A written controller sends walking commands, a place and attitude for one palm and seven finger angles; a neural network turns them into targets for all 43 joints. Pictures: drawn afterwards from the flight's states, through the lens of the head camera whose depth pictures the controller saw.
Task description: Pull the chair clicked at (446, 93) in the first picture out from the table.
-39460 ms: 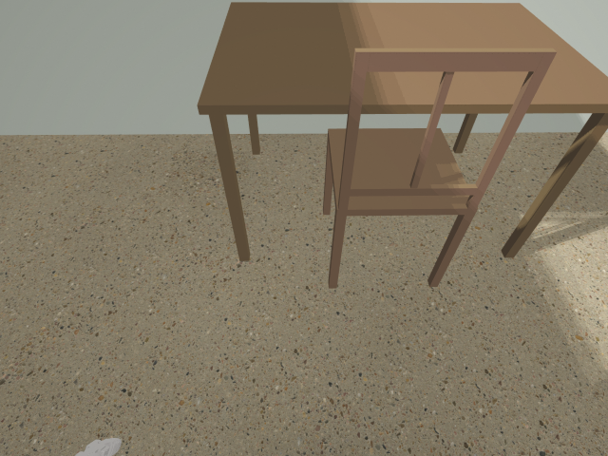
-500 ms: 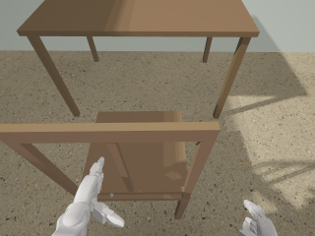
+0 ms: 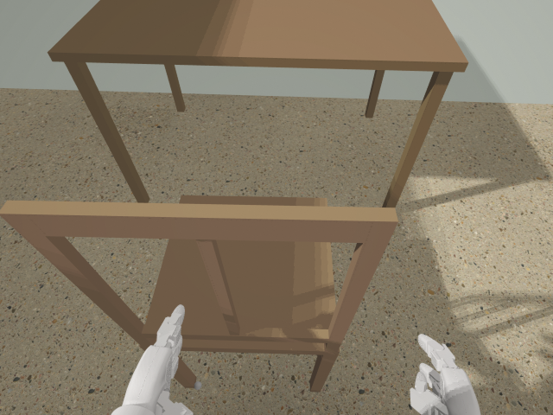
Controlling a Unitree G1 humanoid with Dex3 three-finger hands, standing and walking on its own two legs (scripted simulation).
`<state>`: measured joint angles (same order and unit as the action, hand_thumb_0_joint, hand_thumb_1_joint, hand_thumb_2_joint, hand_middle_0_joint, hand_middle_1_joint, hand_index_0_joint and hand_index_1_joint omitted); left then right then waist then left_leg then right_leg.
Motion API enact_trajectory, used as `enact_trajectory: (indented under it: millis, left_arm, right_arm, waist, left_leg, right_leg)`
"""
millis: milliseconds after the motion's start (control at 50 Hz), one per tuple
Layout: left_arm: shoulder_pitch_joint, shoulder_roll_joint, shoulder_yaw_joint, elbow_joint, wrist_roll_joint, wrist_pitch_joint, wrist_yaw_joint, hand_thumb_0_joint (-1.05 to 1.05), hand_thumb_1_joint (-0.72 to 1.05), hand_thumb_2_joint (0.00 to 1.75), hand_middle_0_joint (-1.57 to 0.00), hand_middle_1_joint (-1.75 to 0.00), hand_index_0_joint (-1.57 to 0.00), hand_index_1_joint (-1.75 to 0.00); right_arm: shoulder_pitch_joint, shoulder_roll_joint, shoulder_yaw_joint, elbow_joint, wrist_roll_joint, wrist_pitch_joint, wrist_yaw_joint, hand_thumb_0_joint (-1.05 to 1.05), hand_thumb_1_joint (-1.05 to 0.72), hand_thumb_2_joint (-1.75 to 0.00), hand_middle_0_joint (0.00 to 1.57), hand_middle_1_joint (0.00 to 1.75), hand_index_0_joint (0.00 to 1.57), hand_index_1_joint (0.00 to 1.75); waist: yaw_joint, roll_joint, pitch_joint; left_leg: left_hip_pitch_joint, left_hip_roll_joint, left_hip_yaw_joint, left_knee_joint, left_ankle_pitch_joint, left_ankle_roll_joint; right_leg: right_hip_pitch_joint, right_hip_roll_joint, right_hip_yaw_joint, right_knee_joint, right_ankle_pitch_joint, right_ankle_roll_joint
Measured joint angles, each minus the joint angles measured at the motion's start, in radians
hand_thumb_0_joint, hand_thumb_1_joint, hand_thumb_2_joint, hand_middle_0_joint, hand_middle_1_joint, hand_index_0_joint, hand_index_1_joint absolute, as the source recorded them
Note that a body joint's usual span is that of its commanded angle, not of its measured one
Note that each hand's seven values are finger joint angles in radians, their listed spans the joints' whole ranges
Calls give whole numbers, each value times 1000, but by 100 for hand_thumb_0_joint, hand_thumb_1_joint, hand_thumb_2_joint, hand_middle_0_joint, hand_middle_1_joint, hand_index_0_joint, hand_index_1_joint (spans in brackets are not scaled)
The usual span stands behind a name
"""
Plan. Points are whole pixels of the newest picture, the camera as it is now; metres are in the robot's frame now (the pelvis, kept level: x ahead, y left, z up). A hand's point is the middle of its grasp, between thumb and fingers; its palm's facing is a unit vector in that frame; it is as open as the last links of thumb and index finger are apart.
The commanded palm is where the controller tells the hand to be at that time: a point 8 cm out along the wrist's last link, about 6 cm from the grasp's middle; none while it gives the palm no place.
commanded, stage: draw the hand back to the body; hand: left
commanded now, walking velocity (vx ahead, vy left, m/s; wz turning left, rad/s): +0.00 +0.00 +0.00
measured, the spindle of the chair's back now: (223, 294) +0.31 +0.09 -0.02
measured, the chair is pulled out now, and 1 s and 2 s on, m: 0.59 0.59 0.59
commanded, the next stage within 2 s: step back with the hand held close in 1.58 s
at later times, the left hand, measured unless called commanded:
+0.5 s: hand (131, 355) +0.19 +0.16 +0.10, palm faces +0.02 -0.99 -0.13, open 17.4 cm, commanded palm +0.15 +0.22 +0.10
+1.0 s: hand (29, 303) +0.21 +0.24 +0.17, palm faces +0.39 -0.82 -0.42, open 12.3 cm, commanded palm +0.17 +0.28 +0.19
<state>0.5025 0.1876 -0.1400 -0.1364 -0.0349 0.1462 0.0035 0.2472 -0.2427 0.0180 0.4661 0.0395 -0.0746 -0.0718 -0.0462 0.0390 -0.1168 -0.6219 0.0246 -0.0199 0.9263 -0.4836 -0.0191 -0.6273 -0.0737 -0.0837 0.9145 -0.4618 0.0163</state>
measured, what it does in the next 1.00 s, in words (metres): stands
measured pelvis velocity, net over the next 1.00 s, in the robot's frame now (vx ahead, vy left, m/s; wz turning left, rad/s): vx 0.02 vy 0.00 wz -0.02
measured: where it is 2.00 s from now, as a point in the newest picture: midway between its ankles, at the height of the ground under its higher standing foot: outside the picture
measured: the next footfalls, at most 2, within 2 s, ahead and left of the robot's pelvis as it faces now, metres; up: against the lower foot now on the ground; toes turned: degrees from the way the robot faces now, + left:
none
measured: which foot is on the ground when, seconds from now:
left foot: down 0.00-1.00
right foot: down 0.00-1.00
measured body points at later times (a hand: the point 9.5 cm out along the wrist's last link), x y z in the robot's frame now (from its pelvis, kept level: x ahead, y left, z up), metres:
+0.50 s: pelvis +0.00 -0.01 -0.01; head +0.03 -0.03 +0.44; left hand +0.18 +0.22 +0.10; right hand +0.17 -0.24 -0.09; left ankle -0.01 +0.13 -0.69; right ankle -0.01 -0.13 -0.69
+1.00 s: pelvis +0.02 +0.00 +0.04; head +0.02 -0.03 +0.49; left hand +0.19 +0.29 +0.19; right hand +0.22 -0.22 -0.04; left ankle -0.01 +0.13 -0.69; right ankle -0.01 -0.13 -0.69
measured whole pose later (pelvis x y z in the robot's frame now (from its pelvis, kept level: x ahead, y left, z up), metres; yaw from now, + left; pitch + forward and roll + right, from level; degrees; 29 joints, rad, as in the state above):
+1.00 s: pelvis +0.02 +0.00 +0.04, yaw -1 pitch -1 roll +0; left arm 0.54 0.33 0.24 -0.39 -0.06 -0.03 0.17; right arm 0.16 -0.22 0.02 0.61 0.03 -0.08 -0.10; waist 0.05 0.08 0.00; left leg -0.18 0.03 0.00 0.57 -0.36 -0.02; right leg -0.20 -0.05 -0.08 0.56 -0.34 0.02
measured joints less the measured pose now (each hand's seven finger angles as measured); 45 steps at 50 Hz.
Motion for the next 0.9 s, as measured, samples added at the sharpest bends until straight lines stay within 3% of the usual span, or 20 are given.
enact_trajectory:
  millis: [20, 40, 140, 240, 280, 360, 420, 520, 580, 660, 760, 900]
  left_arm:
    - [14, 1, 0, -10, 2, 1, 0, -1, -54, 20, -1, 0, 0, 0]
    - [30, -2, 5, -25, -26, -17, 0, -1, -54, 20, -1, 0, 0, 0]
    - [69, -12, 59, -121, -113, -234, -3, -1, -54, 20, -1, 0, -1, -1]
    - [50, -5, 141, -150, -131, -472, -43, -1, -54, 20, -1, 0, 0, 0]
    - [39, -1, 156, -137, -133, -508, -81, -1, -54, 20, 0, 0, 0, 0]
    - [61, 26, 160, -135, -153, -421, -150, -1, -55, 20, 0, 0, 0, 0]
    - [105, 58, 181, -179, -183, -363, -153, -1, -55, 20, -1, 0, 0, 0]
    - [123, 72, 273, -244, -239, -391, -135, -1, -52, 21, -1, -1, -1, -1]
    - [101, 97, 286, -251, -132, -320, -29, -1, -46, 24, -2, -2, -1, -2]
    - [123, 95, 269, -233, -62, -215, 74, -1, -36, 29, -3, -4, -3, -4]
    - [130, 124, 259, -249, -34, -153, 132, -1, -19, 37, -6, -8, -5, -8]
    - [61, 147, 342, -266, -26, -162, 170, 0, 5, 49, -9, -13, -9, -13]
  right_arm:
    - [0, 1, -1, -1, 0, 2, -1, 2, -90, -89, 20, 30, 20, 30]
    - [-1, 2, -2, -1, 0, -3, -3, 2, -90, -89, 20, 30, 20, 30]
    - [-9, 18, -18, 29, -1, -53, -2, 2, -91, -89, 20, 30, 20, 30]
    - [-34, 33, -37, 72, 2, -62, 28, 1, -91, -89, 20, 30, 20, 30]
    - [-50, 33, -40, 78, 7, -50, 39, 2, -91, -89, 20, 30, 20, 30]
    - [-57, 36, -35, 62, 21, -15, 28, 2, -91, -89, 20, 30, 20, 30]
    - [-44, 41, -31, 54, 30, -14, 8, 2, -91, -89, 20, 30, 20, 30]
    - [-22, 39, -28, 74, 37, -44, -11, 2, -91, -89, 20, 30, 20, 30]
    - [-20, 33, -31, 80, 25, -18, -27, 2, -91, -89, 20, 30, 20, 30]
    - [-30, 23, -28, 75, 15, 18, -39, 2, -91, -89, 20, 30, 20, 30]
    - [-33, 13, -15, 88, 5, 10, -51, 2, -91, -89, 20, 30, 20, 30]
    - [-61, 12, -2, 122, -3, -14, -43, 2, -91, -89, 20, 30, 20, 30]
  waist:
    - [1, -1, -2]
    - [0, -2, -3]
    - [17, -17, -1]
    - [30, -11, -18]
    - [32, -1, -12]
    - [32, 15, 4]
    - [32, 24, 3]
    - [41, 29, -8]
    - [64, 27, 6]
    - [65, 33, 35]
    - [80, 28, 69]
    - [95, 36, 100]
  left_leg:
    - [-4, 0, -1, 4, -2, 0]
    - [-11, 1, -3, 11, -5, -1]
    - [-65, 9, -13, 68, -25, -8]
    - [-131, 15, -20, 132, -47, -14]
    - [-147, 17, -20, 156, -56, -14]
    - [-123, 17, -10, 147, -55, -13]
    - [-78, 16, -6, 109, -46, -11]
    - [-8, 17, -15, 41, -23, -13]
    - [62, 21, -8, -13, -7, -17]
    - [159, 20, 1, -99, 24, -12]
    - [265, 16, 3, -193, 59, -8]
    - [383, 12, 10, -298, 97, -5]
  right_leg:
    - [-3, 0, -1, 4, -2, 0]
    - [-10, 1, -2, 10, -4, -1]
    - [-58, 7, -9, 59, -22, -8]
    - [-121, 11, -13, 117, -41, -13]
    - [-137, 12, -11, 139, -48, -13]
    - [-120, 12, -1, 136, -48, -10]
    - [-78, 13, 1, 102, -40, -10]
    - [-1, 16, -12, 30, -19, -10]
    - [65, 22, -8, -23, -1, -12]
    - [159, 24, -4, -106, 30, -9]
    - [266, 23, -8, -199, 63, -5]
    - [383, 24, -6, -305, 103, 0]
